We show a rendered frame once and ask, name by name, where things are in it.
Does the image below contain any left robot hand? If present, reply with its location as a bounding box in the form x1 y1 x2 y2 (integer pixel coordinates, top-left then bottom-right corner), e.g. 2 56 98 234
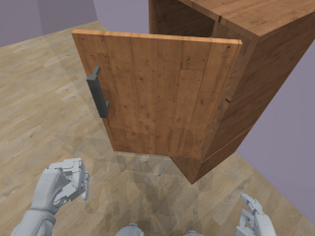
31 157 90 215

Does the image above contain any robot left thigh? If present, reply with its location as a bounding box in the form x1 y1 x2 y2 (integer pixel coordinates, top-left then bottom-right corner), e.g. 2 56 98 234
115 226 145 236

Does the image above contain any right robot hand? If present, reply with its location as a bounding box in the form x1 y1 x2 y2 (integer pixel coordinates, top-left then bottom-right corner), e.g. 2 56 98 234
236 193 277 236

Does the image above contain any handle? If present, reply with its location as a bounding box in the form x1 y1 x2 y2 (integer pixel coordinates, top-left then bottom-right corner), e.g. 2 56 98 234
87 66 110 119

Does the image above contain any cupboard door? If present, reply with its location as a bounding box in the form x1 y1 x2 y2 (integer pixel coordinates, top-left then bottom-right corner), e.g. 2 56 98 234
71 29 242 159

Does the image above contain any left robot forearm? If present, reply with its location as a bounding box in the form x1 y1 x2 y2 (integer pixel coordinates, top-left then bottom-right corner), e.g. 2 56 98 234
10 208 56 236

